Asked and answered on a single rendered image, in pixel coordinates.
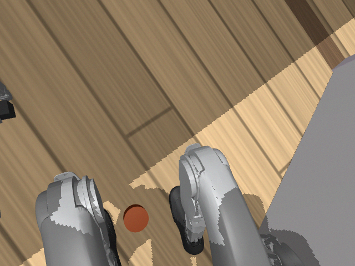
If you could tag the right robot hand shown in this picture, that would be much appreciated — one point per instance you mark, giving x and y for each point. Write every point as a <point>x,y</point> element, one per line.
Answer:
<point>284,255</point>

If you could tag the left robot foot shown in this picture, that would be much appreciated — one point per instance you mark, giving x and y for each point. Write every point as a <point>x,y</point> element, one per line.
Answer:
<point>112,238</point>

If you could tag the left robot hand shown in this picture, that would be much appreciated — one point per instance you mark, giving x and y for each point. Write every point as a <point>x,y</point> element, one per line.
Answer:
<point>4,94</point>

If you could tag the right robot foot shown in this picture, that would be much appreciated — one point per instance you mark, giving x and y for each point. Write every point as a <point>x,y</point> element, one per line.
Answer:
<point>178,214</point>

